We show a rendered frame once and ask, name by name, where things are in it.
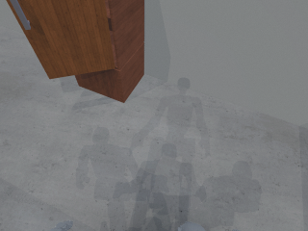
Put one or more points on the robot left hand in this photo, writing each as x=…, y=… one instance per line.
x=63, y=226

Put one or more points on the cupboard door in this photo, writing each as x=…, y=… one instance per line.
x=69, y=37

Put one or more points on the handle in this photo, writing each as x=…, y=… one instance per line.
x=21, y=15

